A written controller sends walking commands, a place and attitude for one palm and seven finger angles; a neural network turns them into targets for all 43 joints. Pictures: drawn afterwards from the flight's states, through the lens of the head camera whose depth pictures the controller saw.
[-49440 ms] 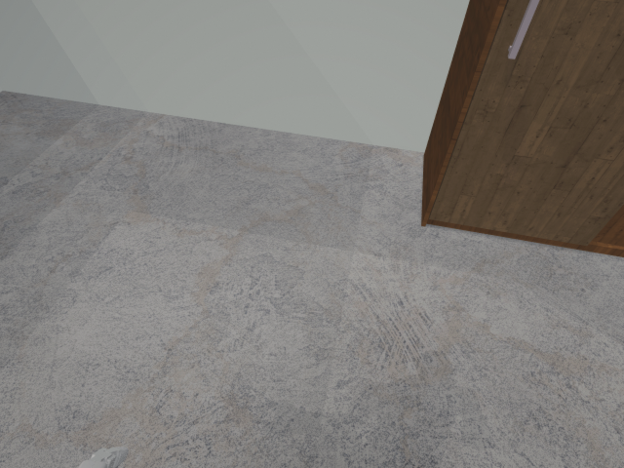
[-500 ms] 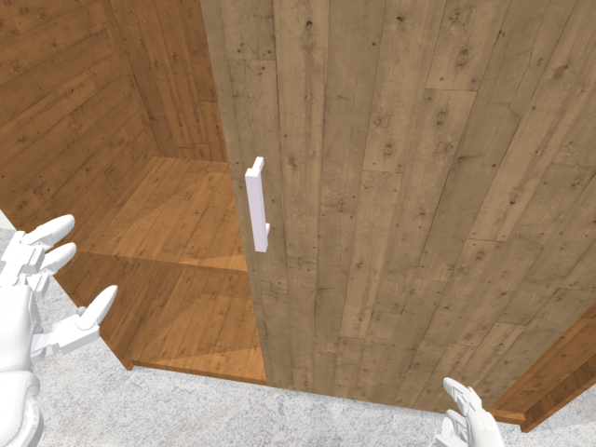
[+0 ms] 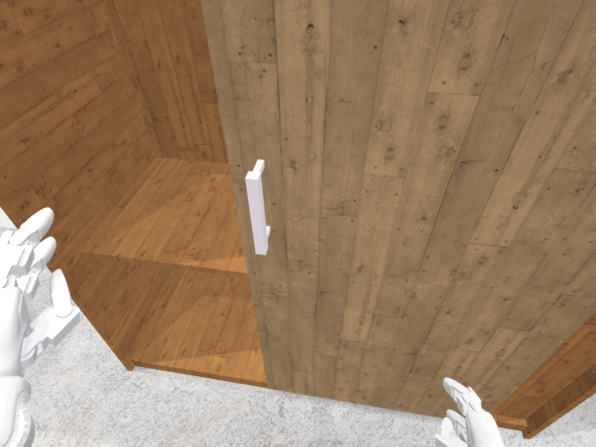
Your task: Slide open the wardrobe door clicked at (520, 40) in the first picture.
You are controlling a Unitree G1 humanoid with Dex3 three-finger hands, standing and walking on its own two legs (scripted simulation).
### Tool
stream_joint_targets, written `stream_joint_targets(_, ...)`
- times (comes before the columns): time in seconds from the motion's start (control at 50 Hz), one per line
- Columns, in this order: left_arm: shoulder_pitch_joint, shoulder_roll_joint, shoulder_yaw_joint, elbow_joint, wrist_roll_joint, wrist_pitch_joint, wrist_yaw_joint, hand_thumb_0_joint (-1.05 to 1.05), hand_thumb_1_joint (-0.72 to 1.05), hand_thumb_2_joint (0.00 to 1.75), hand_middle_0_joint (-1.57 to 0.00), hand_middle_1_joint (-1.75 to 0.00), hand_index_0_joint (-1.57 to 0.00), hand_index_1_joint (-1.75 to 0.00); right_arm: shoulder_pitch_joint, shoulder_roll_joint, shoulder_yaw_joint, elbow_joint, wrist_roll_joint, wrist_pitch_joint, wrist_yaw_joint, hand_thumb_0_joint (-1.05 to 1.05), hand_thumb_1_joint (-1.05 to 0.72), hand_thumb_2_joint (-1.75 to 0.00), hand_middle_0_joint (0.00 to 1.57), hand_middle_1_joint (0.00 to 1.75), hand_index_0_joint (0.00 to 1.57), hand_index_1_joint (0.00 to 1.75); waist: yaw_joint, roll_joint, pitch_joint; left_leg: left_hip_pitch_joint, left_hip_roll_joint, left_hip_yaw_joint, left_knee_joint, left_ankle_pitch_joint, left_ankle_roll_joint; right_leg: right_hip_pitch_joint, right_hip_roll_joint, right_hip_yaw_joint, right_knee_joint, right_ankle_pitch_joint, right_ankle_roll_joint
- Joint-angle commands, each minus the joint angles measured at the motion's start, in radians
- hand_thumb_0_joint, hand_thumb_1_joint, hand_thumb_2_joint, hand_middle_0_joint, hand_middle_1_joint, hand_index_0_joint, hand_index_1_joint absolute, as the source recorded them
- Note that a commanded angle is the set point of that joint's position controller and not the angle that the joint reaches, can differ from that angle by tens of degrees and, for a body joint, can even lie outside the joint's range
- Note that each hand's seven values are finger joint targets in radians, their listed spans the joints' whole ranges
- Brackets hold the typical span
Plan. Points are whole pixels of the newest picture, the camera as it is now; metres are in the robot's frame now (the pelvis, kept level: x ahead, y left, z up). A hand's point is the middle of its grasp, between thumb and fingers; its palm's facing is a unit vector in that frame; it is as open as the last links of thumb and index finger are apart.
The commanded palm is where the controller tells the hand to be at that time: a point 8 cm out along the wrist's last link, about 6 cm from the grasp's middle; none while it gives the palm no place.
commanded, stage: step back with the hand held close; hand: left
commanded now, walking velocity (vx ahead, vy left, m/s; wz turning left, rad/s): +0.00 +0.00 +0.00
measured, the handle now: (260, 209) +0.44 +0.13 +0.09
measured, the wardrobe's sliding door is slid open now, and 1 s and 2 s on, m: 0.49 0.49 0.49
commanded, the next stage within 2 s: stop stepping back and stand still in 1.36 s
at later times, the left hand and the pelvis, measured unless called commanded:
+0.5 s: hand (62, 323) +0.18 +0.27 +0.15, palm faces +0.34 -0.80 -0.50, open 7.4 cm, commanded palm +0.11 +0.32 +0.17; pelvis -0.04 +0.02 -0.01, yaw -2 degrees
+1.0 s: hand out of the picture +0.10 +0.29 +0.17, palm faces +0.49 -0.75 -0.45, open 7.4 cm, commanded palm +0.02 +0.33 +0.17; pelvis -0.11 +0.02 -0.03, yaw +3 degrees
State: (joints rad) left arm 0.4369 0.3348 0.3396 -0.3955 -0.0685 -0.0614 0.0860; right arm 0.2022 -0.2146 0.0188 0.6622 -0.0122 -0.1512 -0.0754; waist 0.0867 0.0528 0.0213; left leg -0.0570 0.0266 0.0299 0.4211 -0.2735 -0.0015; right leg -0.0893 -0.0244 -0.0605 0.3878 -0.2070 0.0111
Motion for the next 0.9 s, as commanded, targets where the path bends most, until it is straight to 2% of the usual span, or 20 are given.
stream_joint_targets(0.0,-0.111,0.189,0.125,-0.194,-0.002,-0.067,0.024,0.00,0.90,0.90,-0.20,-0.30,-0.20,-0.30,-0.136,-0.112,-0.037,-0.165,0.000,-0.052,-0.009,0.00,-0.90,-0.90,0.20,0.30,0.20,0.30,-0.002,-0.002,-0.044,-0.068,-0.011,-0.003,-0.077,0.230,0.018,0.030,0.019,0.007,-0.047,0.145,-0.019)
stream_joint_targets(0.06,-0.114,0.180,0.119,-0.179,-0.004,-0.070,0.020,0.00,0.90,0.90,-0.20,-0.30,-0.20,-0.30,-0.136,-0.112,-0.037,-0.166,0.002,-0.052,-0.008,0.00,-0.90,-0.90,0.20,0.30,0.20,0.30,-0.003,0.010,-0.030,-0.069,-0.011,-0.002,-0.085,0.201,0.019,0.021,0.016,0.009,-0.055,0.116,-0.019)
stream_joint_targets(0.08,-0.149,0.177,0.108,-0.150,-0.003,-0.068,0.020,0.00,0.90,0.90,-0.20,-0.30,-0.20,-0.30,-0.135,-0.115,-0.038,-0.158,0.003,-0.049,-0.011,0.00,-0.90,-0.90,0.20,0.30,0.20,0.30,-0.010,-0.011,-0.025,-0.072,-0.012,0.001,-0.085,0.192,0.021,0.012,0.016,0.010,-0.057,0.110,-0.017)
stream_joint_targets(0.1,-0.289,0.300,0.220,-0.232,0.007,-0.119,0.032,0.00,0.90,0.90,-0.20,-0.30,-0.20,-0.30,-0.132,-0.137,-0.036,-0.210,0.016,-0.026,-0.004,0.00,-0.90,-0.90,0.20,0.30,0.20,0.30,-0.046,-0.028,0.018,-0.143,0.004,0.004,-0.044,0.089,0.039,-0.094,-0.027,0.111,-0.119,0.105,-0.013)
stream_joint_targets(0.12,-0.172,0.217,0.160,-0.143,0.006,-0.128,0.026,0.00,0.90,0.90,-0.20,-0.30,-0.20,-0.30,-0.126,-0.123,-0.037,-0.190,0.010,-0.014,-0.006,0.00,-0.90,-0.90,0.20,0.30,0.20,0.30,-0.054,-0.096,0.009,-0.142,-0.005,-0.014,-0.018,0.074,0.042,-0.122,-0.052,0.116,-0.134,0.075,-0.018)
stream_joint_targets(0.14,-0.153,0.221,0.157,-0.156,0.013,-0.133,0.024,0.00,0.90,0.90,-0.20,-0.30,-0.20,-0.30,-0.143,-0.125,-0.040,-0.196,0.008,-0.007,-0.006,0.00,-0.90,-0.90,0.20,0.30,0.20,0.30,-0.050,-0.091,0.009,-0.132,-0.009,-0.011,-0.007,0.084,0.042,-0.140,-0.059,0.127,-0.142,0.086,-0.021)
stream_joint_targets(0.18,-0.093,0.189,0.123,-0.163,0.020,-0.142,0.024,0.00,0.90,0.90,-0.20,-0.30,-0.20,-0.30,-0.129,-0.128,-0.045,-0.206,0.003,0.010,-0.004,0.00,-0.90,-0.90,0.20,0.30,0.20,0.30,-0.055,-0.078,-0.058,-0.124,-0.004,-0.009,0.008,0.142,0.040,-0.125,-0.073,0.117,-0.109,0.149,-0.023)
stream_joint_targets(0.24,-0.017,0.212,0.152,-0.233,0.023,-0.157,0.035,0.00,0.90,0.90,-0.20,-0.30,-0.20,-0.30,-0.124,-0.137,-0.056,-0.229,0.001,0.025,-0.006,0.00,-0.90,-0.90,0.20,0.30,0.20,0.30,-0.055,0.019,-0.182,-0.100,0.016,-0.013,-0.001,0.291,0.036,-0.055,-0.062,0.088,-0.014,0.310,-0.014)
stream_joint_targets(0.3,0.046,0.239,0.190,-0.282,0.021,-0.163,0.046,0.00,0.90,0.90,-0.20,-0.30,-0.20,-0.30,-0.112,-0.132,-0.066,-0.259,0.005,0.046,-0.008,0.00,-0.90,-0.90,0.20,0.30,0.20,0.30,-0.055,-0.022,-0.250,-0.121,0.032,-0.022,0.010,0.387,0.032,-0.011,-0.052,0.073,0.052,0.400,-0.005)
stream_joint_targets(0.34,0.080,0.278,0.237,-0.292,0.019,-0.167,0.053,0.00,0.90,0.90,-0.20,-0.30,-0.20,-0.30,-0.117,-0.131,-0.071,-0.270,0.006,0.057,-0.013,0.00,-0.90,-0.90,0.20,0.30,0.20,0.30,-0.054,-0.044,-0.257,-0.140,0.034,-0.028,0.015,0.393,0.033,-0.008,-0.053,0.079,0.073,0.435,-0.005)
stream_joint_targets(0.36,0.093,0.261,0.226,-0.297,0.016,-0.168,0.054,0.00,0.90,0.90,-0.20,-0.30,-0.20,-0.30,-0.113,-0.126,-0.070,-0.277,0.009,0.063,-0.014,0.00,-0.90,-0.90,0.20,0.30,0.20,0.30,-0.058,-0.042,-0.251,-0.161,0.040,-0.033,0.015,0.388,0.033,-0.006,-0.054,0.083,0.086,0.439,-0.005)
stream_joint_targets(0.48,0.089,0.246,0.224,-0.270,0.020,-0.180,0.061,0.00,0.90,0.90,-0.20,-0.30,-0.20,-0.30,-0.102,-0.139,-0.076,-0.282,0.014,0.065,-0.020,0.00,-0.90,-0.90,0.20,0.30,0.20,0.30,-0.062,0.003,-0.174,-0.312,0.068,-0.058,-0.033,0.223,0.050,-0.012,-0.032,0.088,0.135,0.329,0.005)
stream_joint_targets(0.62,-0.008,0.212,0.200,-0.274,0.057,-0.213,0.065,0.00,0.90,0.90,-0.20,-0.30,-0.20,-0.30,-0.081,-0.158,-0.076,-0.282,0.017,0.026,-0.019,0.00,-0.90,-0.90,0.20,0.30,0.20,0.30,-0.068,0.065,-0.062,-0.692,0.114,-0.128,-0.132,-0.384,0.115,0.084,0.001,0.092,0.261,0.070,0.012)
stream_joint_targets(0.64,-0.025,0.238,0.221,-0.284,0.063,-0.219,0.068,0.00,0.90,0.90,-0.20,-0.30,-0.20,-0.30,-0.085,-0.161,-0.077,-0.280,0.014,0.021,-0.021,0.00,-0.90,-0.90,0.20,0.30,0.20,0.30,-0.066,0.067,-0.059,-0.709,0.114,-0.134,-0.128,-0.409,0.121,0.083,0.003,0.097,0.265,0.054,0.012)
stream_joint_targets(0.7,-0.055,0.226,0.210,-0.295,0.070,-0.235,0.070,0.00,0.90,0.90,-0.20,-0.30,-0.20,-0.30,-0.063,-0.155,-0.078,-0.275,0.011,0.004,-0.018,0.00,-0.90,-0.90,0.20,0.30,0.20,0.30,-0.074,0.002,-0.052,-0.699,0.085,-0.121,-0.043,-0.450,0.116,0.007,-0.023,0.151,0.217,-0.048,-0.004)
stream_joint_targets(0.74,-0.090,0.250,0.223,-0.334,0.071,-0.247,0.072,0.00,0.90,0.90,-0.20,-0.30,-0.20,-0.30,-0.047,-0.157,-0.080,-0.266,0.006,-0.007,-0.016,0.00,-0.90,-0.90,0.20,0.30,0.20,0.30,-0.081,-0.036,-0.052,-0.620,0.047,-0.110,0.029,-0.435,0.097,-0.105,-0.053,0.203,0.124,-0.159,-0.025)
stream_joint_targets(0.78,-0.100,0.238,0.204,-0.344,0.064,-0.255,0.075,0.00,0.90,0.90,-0.20,-0.30,-0.20,-0.30,-0.037,-0.142,-0.071,-0.252,0.002,-0.018,-0.012,0.00,-0.90,-0.90,0.20,0.30,0.20,0.30,-0.086,-0.051,-0.051,-0.524,0.021,-0.101,0.081,-0.377,0.076,-0.217,-0.081,0.221,0.061,-0.240,-0.042)
stream_joint_targets(0.82,-0.095,0.240,0.206,-0.352,0.059,-0.264,0.081,0.00,0.90,0.90,-0.20,-0.30,-0.20,-0.30,-0.033,-0.137,-0.066,-0.237,0.001,-0.029,-0.011,0.00,-0.90,-0.90,0.20,0.30,0.20,0.30,-0.090,-0.012,-0.066,-0.456,0.022,-0.112,0.067,-0.333,0.065,-0.271,-0.073,0.190,0.067,-0.245,-0.040)
stream_joint_targets(0.84,-0.086,0.258,0.224,-0.358,0.059,-0.268,0.084,0.00,0.90,0.90,-0.20,-0.30,-0.20,-0.30,-0.039,-0.145,-0.068,-0.237,0.000,-0.034,-0.013,0.00,-0.90,-0.90,0.20,0.30,0.20,0.30,-0.088,0.032,-0.081,-0.464,0.044,-0.142,0.012,-0.340,0.072,-0.246,-0.048,0.162,0.111,-0.212,-0.030)
stream_joint_targets(0.88,-0.065,0.238,0.230,-0.355,0.066,-0.278,0.085,0.00,0.90,0.90,-0.20,-0.30,-0.20,-0.30,-0.043,-0.150,-0.068,-0.241,0.003,-0.046,-0.017,0.00,-0.90,-0.90,0.20,0.30,0.20,0.30,-0.080,0.136,-0.107,-0.622,0.124,-0.221,-0.113,-0.425,0.107,-0.071,0.018,0.096,0.307,-0.087,-0.001)
